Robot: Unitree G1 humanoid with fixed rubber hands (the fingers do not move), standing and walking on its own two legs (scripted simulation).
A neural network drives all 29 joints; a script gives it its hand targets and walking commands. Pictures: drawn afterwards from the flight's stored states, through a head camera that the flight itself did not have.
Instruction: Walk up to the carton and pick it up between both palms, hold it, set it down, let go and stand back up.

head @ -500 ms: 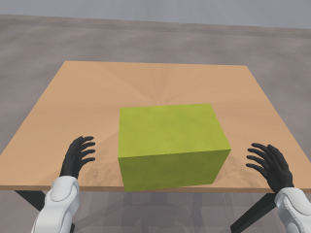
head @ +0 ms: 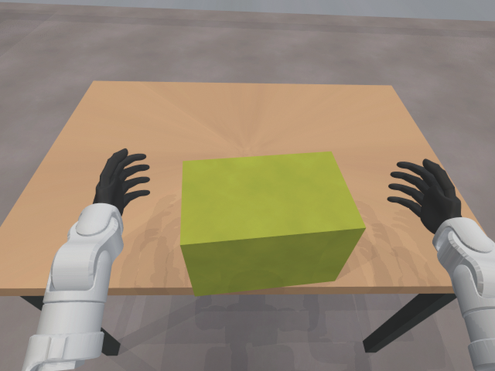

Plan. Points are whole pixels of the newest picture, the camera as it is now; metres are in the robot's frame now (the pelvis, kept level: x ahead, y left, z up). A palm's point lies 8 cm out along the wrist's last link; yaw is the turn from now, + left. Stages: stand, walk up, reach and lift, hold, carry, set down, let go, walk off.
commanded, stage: reach and lift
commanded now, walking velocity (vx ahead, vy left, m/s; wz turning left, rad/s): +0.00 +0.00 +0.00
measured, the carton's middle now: (262, 224) +0.37 -0.02 +0.01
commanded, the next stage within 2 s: none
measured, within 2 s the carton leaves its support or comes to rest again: neither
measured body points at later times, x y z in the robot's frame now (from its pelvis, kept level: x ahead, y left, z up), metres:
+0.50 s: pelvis -0.01 -0.01 +0.00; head +0.03 +0.00 +0.45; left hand +0.42 +0.23 +0.17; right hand +0.42 -0.26 +0.16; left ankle -0.04 +0.12 -0.75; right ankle +0.03 -0.11 -0.75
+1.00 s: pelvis -0.01 +0.00 -0.01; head +0.06 +0.00 +0.44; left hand +0.40 +0.22 +0.06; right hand +0.42 -0.24 +0.06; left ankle -0.04 +0.12 -0.75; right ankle +0.03 -0.11 -0.75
